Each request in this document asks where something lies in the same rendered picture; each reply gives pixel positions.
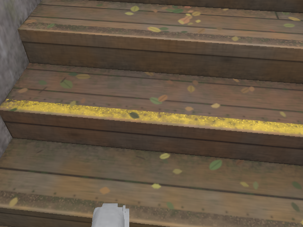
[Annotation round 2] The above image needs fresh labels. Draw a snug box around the left robot thigh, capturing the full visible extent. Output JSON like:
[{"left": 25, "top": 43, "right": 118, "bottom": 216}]
[{"left": 91, "top": 203, "right": 130, "bottom": 227}]

